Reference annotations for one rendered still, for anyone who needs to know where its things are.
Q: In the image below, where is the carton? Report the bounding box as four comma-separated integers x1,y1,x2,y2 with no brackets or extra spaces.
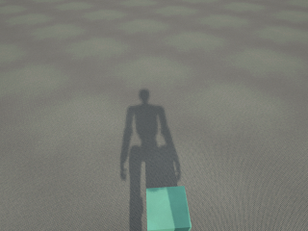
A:
146,186,192,231

